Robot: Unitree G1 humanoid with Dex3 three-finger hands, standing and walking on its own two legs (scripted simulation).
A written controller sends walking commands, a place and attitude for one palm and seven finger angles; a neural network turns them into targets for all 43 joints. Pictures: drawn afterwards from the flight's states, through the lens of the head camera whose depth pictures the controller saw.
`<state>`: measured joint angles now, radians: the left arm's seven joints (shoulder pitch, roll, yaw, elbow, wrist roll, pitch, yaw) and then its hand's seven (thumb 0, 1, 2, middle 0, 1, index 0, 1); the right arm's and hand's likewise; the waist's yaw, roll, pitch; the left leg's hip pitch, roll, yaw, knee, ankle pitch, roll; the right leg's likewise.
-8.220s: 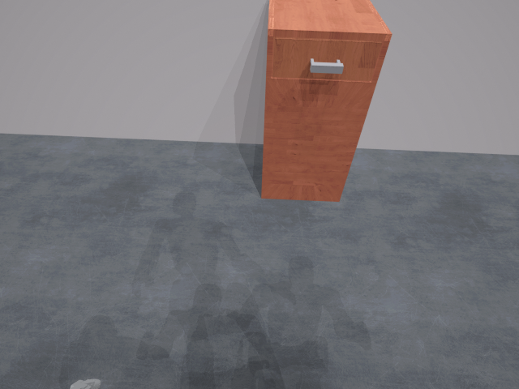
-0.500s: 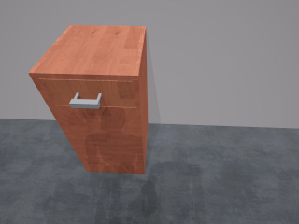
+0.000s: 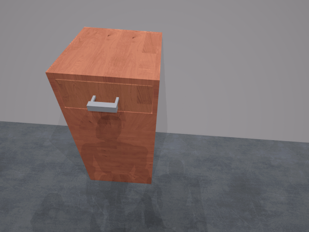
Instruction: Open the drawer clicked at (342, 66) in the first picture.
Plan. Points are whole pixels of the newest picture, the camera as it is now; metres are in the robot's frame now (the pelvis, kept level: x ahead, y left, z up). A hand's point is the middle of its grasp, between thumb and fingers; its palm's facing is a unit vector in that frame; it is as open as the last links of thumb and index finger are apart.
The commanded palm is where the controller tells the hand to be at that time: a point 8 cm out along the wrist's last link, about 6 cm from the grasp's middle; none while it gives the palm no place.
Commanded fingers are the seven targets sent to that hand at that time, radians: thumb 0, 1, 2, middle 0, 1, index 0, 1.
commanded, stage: look again from close up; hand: left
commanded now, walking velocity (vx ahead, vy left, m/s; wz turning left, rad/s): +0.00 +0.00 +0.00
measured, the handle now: (104, 102) +0.57 +0.23 -0.01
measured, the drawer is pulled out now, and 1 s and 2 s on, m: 0.00 0.00 0.00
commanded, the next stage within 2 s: shuffle to correct the standing spot in 0.12 s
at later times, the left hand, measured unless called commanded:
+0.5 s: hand out of the picture -0.03 +0.17 -0.18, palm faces +0.04 -0.99 -0.15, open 7.4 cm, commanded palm none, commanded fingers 0.00 0.90 0.90 -0.20 -0.30 -0.20 -0.30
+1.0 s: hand out of the picture +0.04 +0.20 -0.18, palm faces -0.01 -0.97 -0.24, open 7.4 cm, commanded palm none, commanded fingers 0.00 0.90 0.90 -0.20 -0.30 -0.20 -0.30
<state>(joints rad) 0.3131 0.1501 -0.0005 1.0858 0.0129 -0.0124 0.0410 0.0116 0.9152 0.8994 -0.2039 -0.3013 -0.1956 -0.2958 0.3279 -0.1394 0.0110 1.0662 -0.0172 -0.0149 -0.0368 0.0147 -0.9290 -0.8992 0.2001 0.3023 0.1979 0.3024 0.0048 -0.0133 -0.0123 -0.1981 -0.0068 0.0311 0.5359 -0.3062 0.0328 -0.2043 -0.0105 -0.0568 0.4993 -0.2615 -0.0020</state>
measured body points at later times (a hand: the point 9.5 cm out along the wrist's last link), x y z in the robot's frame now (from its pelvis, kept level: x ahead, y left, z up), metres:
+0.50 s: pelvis +0.02 +0.02 +0.00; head +0.01 +0.02 +0.45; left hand -0.03 +0.23 -0.16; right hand -0.02 -0.20 -0.16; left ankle -0.01 +0.09 -0.74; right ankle +0.01 -0.12 -0.74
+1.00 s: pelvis +0.00 +0.01 +0.00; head +0.01 +0.01 +0.45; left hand +0.04 +0.25 -0.16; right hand +0.04 -0.22 -0.15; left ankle -0.01 +0.09 -0.74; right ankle +0.01 -0.12 -0.74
